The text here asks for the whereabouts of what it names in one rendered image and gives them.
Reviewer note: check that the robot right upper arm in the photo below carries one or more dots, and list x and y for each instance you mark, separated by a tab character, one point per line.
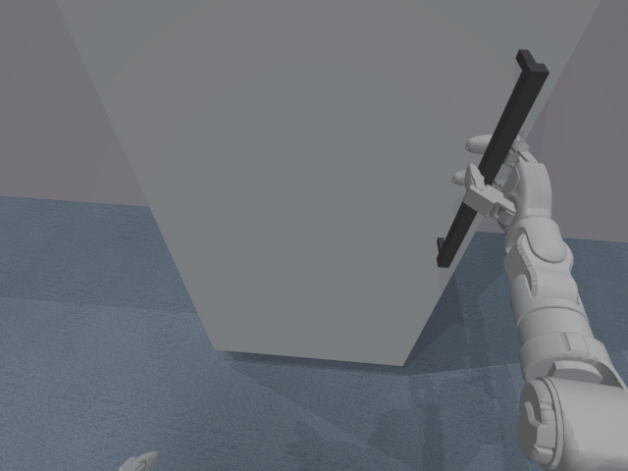
567	425

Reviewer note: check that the robot left hand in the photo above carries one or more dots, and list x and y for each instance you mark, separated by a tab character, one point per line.
146	462

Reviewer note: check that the handle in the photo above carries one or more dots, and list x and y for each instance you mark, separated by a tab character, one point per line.
522	98

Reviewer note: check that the fridge door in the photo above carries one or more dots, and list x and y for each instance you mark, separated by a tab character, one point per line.
297	155

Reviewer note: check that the right robot forearm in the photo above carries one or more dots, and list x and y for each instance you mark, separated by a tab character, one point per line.
554	330

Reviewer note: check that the robot right hand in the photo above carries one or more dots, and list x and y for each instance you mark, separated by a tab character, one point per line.
526	193

